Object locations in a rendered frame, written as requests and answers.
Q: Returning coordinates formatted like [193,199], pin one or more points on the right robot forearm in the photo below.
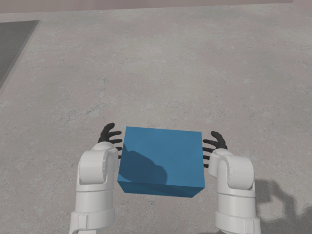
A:
[236,191]

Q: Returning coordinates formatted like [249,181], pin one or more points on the left robot forearm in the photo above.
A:
[94,209]

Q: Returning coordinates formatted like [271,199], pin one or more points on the right robot hand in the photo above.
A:
[220,144]

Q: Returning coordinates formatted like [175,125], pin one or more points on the carton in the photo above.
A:
[161,162]

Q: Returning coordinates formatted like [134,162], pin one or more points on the left robot hand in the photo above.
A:
[105,135]

